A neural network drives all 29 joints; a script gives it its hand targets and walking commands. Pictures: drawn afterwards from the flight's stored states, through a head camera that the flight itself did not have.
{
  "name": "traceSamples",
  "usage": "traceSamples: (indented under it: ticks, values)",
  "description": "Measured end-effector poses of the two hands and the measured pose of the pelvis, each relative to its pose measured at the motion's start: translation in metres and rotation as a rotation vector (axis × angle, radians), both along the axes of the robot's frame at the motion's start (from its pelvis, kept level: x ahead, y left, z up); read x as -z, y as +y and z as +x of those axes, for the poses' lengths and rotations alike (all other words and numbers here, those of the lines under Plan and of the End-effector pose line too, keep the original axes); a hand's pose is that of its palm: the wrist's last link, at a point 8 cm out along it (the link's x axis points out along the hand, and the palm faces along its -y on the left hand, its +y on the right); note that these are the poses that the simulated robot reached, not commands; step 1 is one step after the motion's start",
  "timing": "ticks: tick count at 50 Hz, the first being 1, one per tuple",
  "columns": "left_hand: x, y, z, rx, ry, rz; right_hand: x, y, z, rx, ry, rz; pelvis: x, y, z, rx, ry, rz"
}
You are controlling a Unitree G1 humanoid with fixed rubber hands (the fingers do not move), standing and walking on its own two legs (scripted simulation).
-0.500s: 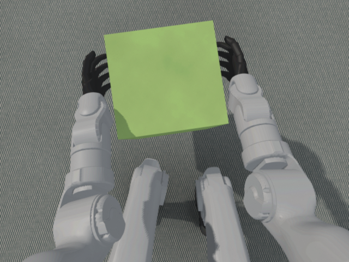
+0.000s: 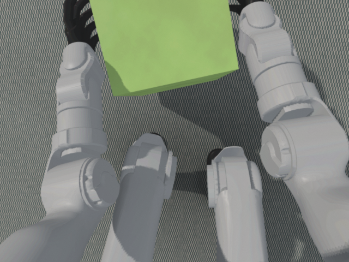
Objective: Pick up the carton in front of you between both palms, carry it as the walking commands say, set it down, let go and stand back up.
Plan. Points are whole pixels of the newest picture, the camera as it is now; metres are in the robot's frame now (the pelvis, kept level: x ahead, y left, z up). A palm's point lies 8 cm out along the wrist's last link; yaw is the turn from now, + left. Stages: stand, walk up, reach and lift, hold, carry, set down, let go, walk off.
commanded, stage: set down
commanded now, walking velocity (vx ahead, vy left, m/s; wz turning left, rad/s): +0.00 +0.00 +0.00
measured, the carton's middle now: (167, 39) +0.51 +0.08 -0.24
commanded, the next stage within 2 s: none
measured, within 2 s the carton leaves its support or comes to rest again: rests again in 1.04 s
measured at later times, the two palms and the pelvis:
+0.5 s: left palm (93, 48) +0.47 +0.22 -0.18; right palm (250, 15) +0.55 -0.07 -0.19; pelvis +0.01 +0.00 -0.02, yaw +0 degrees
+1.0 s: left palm (90, 48) +0.47 +0.23 -0.19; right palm (248, 11) +0.56 -0.07 -0.20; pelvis +0.01 -0.01 -0.03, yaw +1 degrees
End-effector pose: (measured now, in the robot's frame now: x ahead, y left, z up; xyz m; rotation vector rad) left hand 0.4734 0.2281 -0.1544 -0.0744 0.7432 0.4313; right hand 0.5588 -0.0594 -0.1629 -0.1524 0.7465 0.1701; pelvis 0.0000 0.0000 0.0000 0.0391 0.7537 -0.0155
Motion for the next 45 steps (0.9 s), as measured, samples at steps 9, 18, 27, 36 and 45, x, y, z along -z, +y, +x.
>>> traceSamples:
  ticks: [9,18,27,36,45]
  values:
    - [0.007,0.008,0.007,-0.018,-0.008,-0.004,0.007,0.009,0.013,-0.021,-0.005,0.005,0.011,-0.001,0.013,0.0,0.004,0.006]
    - [0.02,0.001,0.002,0.014,0.022,-0.029,0.022,-0.002,0.0,-0.009,0.026,-0.013,0.016,0.001,0.012,-0.006,-0.01,0.003]
    - [0.031,-0.005,-0.003,0.042,0.038,-0.032,0.027,-0.008,-0.002,-0.023,0.03,-0.037,0.023,-0.001,0.006,0.004,-0.065,0.008]
    - [0.036,0.0,-0.003,0.062,0.056,-0.03,0.029,-0.002,0.005,-0.041,0.044,-0.041,0.027,-0.003,0.005,0.005,-0.076,0.017]
    - [0.036,0.001,-0.001,0.083,0.055,-0.025,0.034,-0.006,0.005,-0.048,0.035,0.0,0.027,-0.006,0.007,-0.002,-0.061,0.025]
